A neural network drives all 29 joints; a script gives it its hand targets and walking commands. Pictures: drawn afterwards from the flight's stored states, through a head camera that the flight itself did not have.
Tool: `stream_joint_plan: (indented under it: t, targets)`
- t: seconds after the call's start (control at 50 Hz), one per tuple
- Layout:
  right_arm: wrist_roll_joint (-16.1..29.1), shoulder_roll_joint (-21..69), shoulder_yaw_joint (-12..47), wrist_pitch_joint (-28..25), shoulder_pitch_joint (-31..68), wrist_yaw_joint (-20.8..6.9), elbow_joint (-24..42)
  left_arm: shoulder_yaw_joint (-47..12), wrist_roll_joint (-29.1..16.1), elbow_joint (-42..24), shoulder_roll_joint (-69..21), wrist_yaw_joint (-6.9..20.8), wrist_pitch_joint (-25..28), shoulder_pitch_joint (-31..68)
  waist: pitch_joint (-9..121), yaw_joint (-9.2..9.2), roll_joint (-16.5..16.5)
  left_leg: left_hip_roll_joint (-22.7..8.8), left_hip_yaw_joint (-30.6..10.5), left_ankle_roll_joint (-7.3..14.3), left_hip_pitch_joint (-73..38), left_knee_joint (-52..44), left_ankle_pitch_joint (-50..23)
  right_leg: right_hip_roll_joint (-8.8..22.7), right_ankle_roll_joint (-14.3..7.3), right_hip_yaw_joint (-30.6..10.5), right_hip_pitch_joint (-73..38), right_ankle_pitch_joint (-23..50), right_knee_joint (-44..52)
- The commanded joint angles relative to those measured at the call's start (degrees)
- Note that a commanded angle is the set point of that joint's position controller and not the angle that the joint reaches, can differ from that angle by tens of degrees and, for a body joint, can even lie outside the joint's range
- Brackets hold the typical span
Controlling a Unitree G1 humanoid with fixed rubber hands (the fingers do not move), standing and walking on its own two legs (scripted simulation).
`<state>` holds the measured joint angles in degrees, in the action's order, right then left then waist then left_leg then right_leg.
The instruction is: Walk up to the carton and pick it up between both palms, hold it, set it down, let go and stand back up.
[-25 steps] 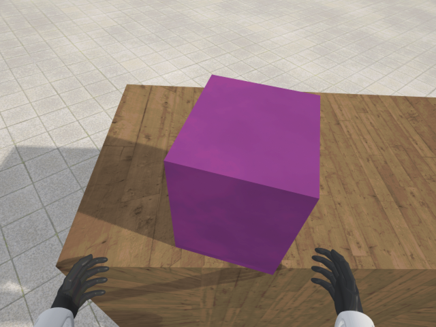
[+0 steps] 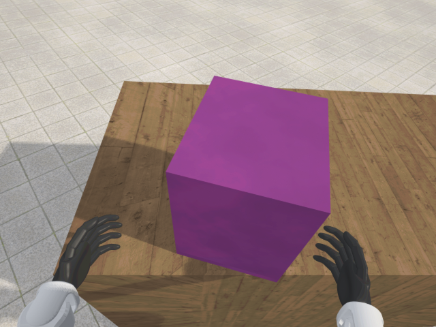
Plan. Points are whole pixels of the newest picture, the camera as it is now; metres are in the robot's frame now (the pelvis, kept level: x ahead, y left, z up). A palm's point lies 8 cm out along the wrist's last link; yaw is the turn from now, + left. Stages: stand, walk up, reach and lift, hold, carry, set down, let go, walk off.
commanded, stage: reach and lift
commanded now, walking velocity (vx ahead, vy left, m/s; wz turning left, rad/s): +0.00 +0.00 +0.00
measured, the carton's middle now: (246, 182) +0.37 -0.05 +0.05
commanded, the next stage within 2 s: none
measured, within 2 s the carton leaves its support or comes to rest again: neither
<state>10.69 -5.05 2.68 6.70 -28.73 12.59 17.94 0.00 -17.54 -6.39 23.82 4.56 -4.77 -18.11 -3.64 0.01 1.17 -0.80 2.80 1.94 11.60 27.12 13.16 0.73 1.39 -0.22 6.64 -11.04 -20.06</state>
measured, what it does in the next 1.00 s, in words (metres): stands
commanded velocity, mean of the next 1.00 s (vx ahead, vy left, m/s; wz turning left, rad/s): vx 0.00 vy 0.00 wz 0.00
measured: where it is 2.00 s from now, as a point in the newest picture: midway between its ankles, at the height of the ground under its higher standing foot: outside the picture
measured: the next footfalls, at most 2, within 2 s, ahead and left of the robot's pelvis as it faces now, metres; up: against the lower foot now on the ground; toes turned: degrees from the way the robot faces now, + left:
none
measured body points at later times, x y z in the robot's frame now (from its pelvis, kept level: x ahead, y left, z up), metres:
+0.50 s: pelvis +0.00 +0.00 +0.00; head +0.02 +0.02 +0.45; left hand +0.28 +0.21 +0.08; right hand +0.24 -0.20 +0.09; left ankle +0.02 +0.09 -0.74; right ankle +0.00 -0.15 -0.74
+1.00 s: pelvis +0.00 +0.00 +0.00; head +0.00 +0.03 +0.45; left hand +0.33 +0.19 +0.16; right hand +0.30 -0.20 +0.14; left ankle +0.02 +0.09 -0.74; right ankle +0.00 -0.15 -0.74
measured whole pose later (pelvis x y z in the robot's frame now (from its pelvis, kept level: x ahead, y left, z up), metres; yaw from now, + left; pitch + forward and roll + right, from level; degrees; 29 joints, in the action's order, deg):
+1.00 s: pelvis +0.00 +0.00 +0.00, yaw +0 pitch -3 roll -2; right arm 15.2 -6.4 -8.0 32.7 9.0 16.6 12.3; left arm 0.5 -16.3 -10.2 24.4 5.7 -37.0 17.5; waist -2.7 0.0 1.2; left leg -0.8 2.9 1.9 11.4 26.7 12.6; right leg 0.7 2.0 -0.3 6.2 -10.0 -19.0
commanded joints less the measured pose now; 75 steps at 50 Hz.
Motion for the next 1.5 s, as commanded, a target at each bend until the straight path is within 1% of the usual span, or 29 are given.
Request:
stream_joint_plan:
  t: [0.0, 0.08, 0.12, 0.14, 0.22, 0.28, 0.3, 0.32, 0.46, 0.54, 0.58, 0.64, 0.74, 0.78, 0.86, 0.9, 0.92, 0.94, 1.02, 1.06, 1.1, 1.16, 1.22, 1.24, 1.26, 1.32, 1.38, 1.46, 1.48]
  targets:
    - [2.1, -1.2, -2.8, 3.0, 4.5, 1.1, 13.8, 3.2, -1.2, -18.3, 10.1, 0.6, -1.7, 9.1, 5.3, -2.22, -9.9, -5.4, -5.2, -3.7, -5.2, -13.1, 1.3, -1.0, -3.7, -3.0, -4.5, 1.9, 2.2]
    - [1.3, -2.5, -4.0, 4.9, 9.0, 1.5, 18.4, 3.3, -3.7, -21.0, 12.0, -0.4, -2.6, 11.9, 6.1, -1.92, -8.3, -4.4, -3.5, -3.4, -3.1, -12.5, 1.7, -0.4, -3.6, -3.4, -4.1, 2.4, 1.9]
    - [1.4, -2.8, -4.0, 5.9, 10.0, 1.1, 16.8, 3.7, -3.0, -17.1, 11.0, -0.1, -4.5, 12.3, 5.7, -1.68, -5.6, -3.9, -2.6, -3.1, -6.1, -11.3, -0.5, -0.2, -3.6, -4.0, -2.4, 2.6, 3.0]
    - [2.1, -2.3, -3.5, 7.4, 10.9, 1.2, 14.8, 4.3, -3.3, -18.9, 11.7, -0.1, -4.9, 15.3, 6.5, -1.98, -7.8, -3.8, -2.8, -3.0, -4.4, -11.6, 0.0, 0.0, -3.6, -4.6, -3.7, 1.9, 2.6]
    - [1.6, -3.7, -4.5, 12.1, 12.1, 2.2, 13.5, 5.8, -1.5, -15.0, 12.1, 1.1, -9.2, 17.0, 6.1, -0.46, -6.4, -3.8, -2.1, -2.9, -5.7, -12.1, 2.3, 0.3, -3.2, -4.3, -3.9, 1.0, 3.3]
    - [3.2, -4.5, -4.9, 13.8, 15.3, 3.4, 15.0, 7.1, -1.2, -19.9, 12.1, 1.2, -12.1, 20.5, 10.2, -0.54, -7.3, -3.3, -1.9, -3.8, -7.2, -10.7, -5.8, 0.2, -2.8, -4.3, -6.4, 7.3, 2.4]
    - [3.0, -6.2, -6.7, 14.6, 15.6, 3.4, 15.5, 6.0, -0.9, -20.7, 10.6, 0.8, -12.9, 20.1, 9.6, 0.85, -7.0, -3.9, -2.6, -4.5, -10.7, -10.5, -7.8, -0.4, -2.9, -4.0, -3.4, 8.9, 2.6]
    - [3.6, -7.2, -6.4, 14.8, 20.4, 3.4, 18.6, 7.0, -1.9, -21.1, 12.1, 1.0, -13.9, 23.7, 10.0, -0.39, -6.9, -3.7, -2.3, -4.1, -8.3, -10.7, -6.7, -0.3, -3.3, -4.2, -3.3, 6.7, 2.6]
    - [3.7, -8.4, -7.4, 17.0, 27.4, 3.2, 19.0, 8.1, -2.5, -22.6, 12.8, 0.2, -17.3, 31.0, 16.7, 0.21, -5.1, -3.2, -1.6, -4.3, -8.0, -9.6, -9.9, -0.5, -2.3, -4.4, -4.6, 10.5, 0.9]
    - [5.0, -9.4, -7.6, 20.6, 27.9, 3.5, 11.6, 8.9, -0.1, -18.7, 10.7, 0.6, -22.0, 32.2, 12.5, 1.59, -7.5, -3.2, -1.7, -4.5, -8.8, -10.3, -12.4, -0.6, -2.8, -3.7, -5.0, 12.0, 2.0]
    - [5.1, -10.2, -9.2, 21.2, 29.8, 4.4, 13.1, 10.3, 0.5, -21.0, 11.8, 1.1, -23.5, 34.1, 15.3, 3.18, -5.4, -2.7, -1.5, -4.4, -12.0, -9.4, -15.5, -0.6, -2.3, -4.1, -6.2, 15.3, 2.8]
    - [6.0, -10.8, -8.2, 22.8, 30.9, 4.9, 10.0, 12.7, 1.9, -16.4, 10.5, 2.1, -25.9, 34.0, 13.0, 2.35, -4.3, -2.5, -0.8, -4.2, -11.8, -9.4, -19.0, -0.6, -1.9, -4.0, -5.9, 17.4, 2.6]
    - [5.2, -12.7, -12.3, 23.8, 45.7, 4.5, 11.3, 11.2, -0.7, -17.3, 13.7, 1.2, -27.4, 49.2, 16.7, 4.35, -6.2, -2.4, -1.2, -3.8, -7.8, -10.9, -9.8, -0.9, -2.7, -3.0, -4.3, 11.4, 1.9]
    - [5.8, -12.3, -11.5, 24.3, 45.5, 3.9, 6.6, 9.6, -0.5, -15.7, 12.2, 0.7, -28.0, 49.6, 16.2, 4.53, -7.1, -3.2, -1.6, -4.4, -9.0, -10.5, -11.0, -1.0, -2.9, -2.8, -4.2, 11.1, 1.8]
    - [6.2, -13.8, -11.1, 25.6, 46.0, 3.8, 1.0, 11.0, 2.1, -8.6, 10.5, 1.3, -30.2, 47.6, 14.2, 4.23, -4.5, -2.7, -1.1, -3.6, -9.2, -11.3, -10.5, -1.0, -2.6, -2.9, -4.8, 11.9, 2.9]
    - [6.2, -13.8, -10.5, 26.4, 50.5, 4.2, -4.8, 11.0, 3.5, -1.5, 9.8, 2.2, -31.9, 52.9, 12.1, 5.59, -4.3, -2.2, -0.9, -3.1, -8.5, -11.3, -9.1, -0.8, -2.5, -2.4, -4.8, 12.1, 3.1]
    - [5.5, -14.5, -10.6, 26.5, 49.9, 4.6, -4.6, 12.9, 4.3, 2.1, 11.6, 2.9, -32.6, 52.4, 10.3, 5.45, -1.6, -1.8, -0.4, -2.5, -6.6, -11.9, -8.0, -1.0, -2.3, -2.2, -6.4, 11.9, 3.6]
    - [5.9, -14.2, -11.8, 26.0, 54.2, 4.9, -2.4, 10.8, 2.4, -1.4, 12.3, 2.8, -32.1, 56.9, 14.2, 6.95, -2.8, -1.7, -0.6, -2.6, -7.4, -11.6, -6.5, -0.6, -1.9, -2.3, -6.5, 11.7, 3.3]
    - [6.0, -14.5, -12.5, 25.3, 65.9, 4.4, -1.6, 9.6, -1.0, 3.4, 13.9, 2.4, -31.4, 66.1, 16.6, 6.53, -1.3, -1.7, -1.0, -1.2, -4.2, -11.4, -2.1, -0.2, -2.0, -2.0, -6.9, 8.7, 2.5]
    - [5.5, -14.7, -13.2, 24.6, 64.1, 3.7, -3.1, 7.2, -1.2, 0.7, 12.0, 2.0, -30.9, 65.2, 19.5, 8.22, -1.2, -2.4, -2.0, -2.1, -6.9, -10.6, -6.7, -1.3, -2.0, -1.4, -5.7, 12.7, 2.1]
    - [6.6, -15.6, -12.6, 24.5, 64.3, 2.8, -3.5, 7.3, -0.8, -2.2, 13.0, 0.7, -30.7, 66.0, 21.8, 7.29, -5.0, -2.4, -2.4, -3.2, -9.3, -9.8, -9.2, -1.6, -2.4, -1.2, -4.3, 13.3, 1.6]
    - [4.8, -16.4, -13.4, 25.7, 67.6, 3.1, -12.6, 7.7, -0.1, 9.5, 13.3, 1.9, -31.7, 72.2, 17.4, 9.94, -2.9, -1.4, -1.2, -2.0, -7.1, -10.2, -5.1, -1.3, -2.1, -1.2, -4.0, 11.6, 2.7]
    - [5.5, -14.6, -11.9, 25.7, 67.0, 3.7, -15.8, 8.2, 1.8, 12.4, 12.1, 2.9, -32.3, 69.3, 16.6, 9.76, -1.0, -1.1, -1.8, -1.5, -7.8, -10.2, -7.6, -1.0, -1.8, -1.4, -7.5, 15.5, 3.2]
    - [6.8, -16.0, -12.4, 24.9, 70.4, 3.4, -12.1, 8.3, 1.3, 8.7, 13.0, 2.5, -32.3, 72.7, 21.0, 9.87, -2.4, -1.5, -2.3, -2.4, -8.7, -9.6, -10.4, -1.7, -2.2, -0.9, -7.1, 16.8, 2.3]
    - [5.7, -15.7, -13.0, 24.7, 71.1, 3.9, -15.5, 7.4, 1.0, 12.1, 13.1, 3.0, -31.9, 73.7, 19.0, 11.43, -1.6, -1.0, -2.0, -1.9, -8.8, -9.3, -9.0, -1.5, -1.7, -0.7, -6.7, 16.6, 2.9]
    - [7.0, -16.5, -12.5, 23.5, 75.5, 3.8, -12.9, 8.3, 1.2, 11.5, 14.3, 2.7, -32.1, 76.5, 22.0, 10.31, -1.2, -0.6, -1.2, -1.9, -9.9, -8.6, -13.3, -1.6, -1.1, -0.2, -7.9, 21.3, 2.1]
    - [5.6, -17.8, -15.0, 23.9, 77.5, 3.3, -17.4, 7.0, 1.1, 12.1, 13.7, 1.8, -32.3, 80.1, 23.5, 11.66, -3.4, -1.4, -2.3, -3.8, -11.2, -7.6, -13.1, -2.7, -2.0, 0.2, -5.4, 17.5, 2.0]
    - [5.4, -18.4, -15.3, 22.0, 80.8, 2.9, -15.9, 6.0, -0.6, 13.3, 15.1, 1.5, -30.9, 82.8, 27.5, 12.05, -1.7, -1.2, -2.4, -3.4, -11.6, -6.5, -16.9, -2.7, -1.1, 0.0, -7.0, 22.5, 1.3]
    - [4.8, -19.5, -16.5, 22.0, 81.8, 2.9, -20.2, 5.5, 0.3, 13.7, 14.4, 0.9, -31.4, 84.6, 26.3, 13.02, -3.2, -1.6, -2.5, -4.4, -14.0, -6.0, -18.6, -3.6, -1.3, 0.7, -4.5, 21.7, 1.4]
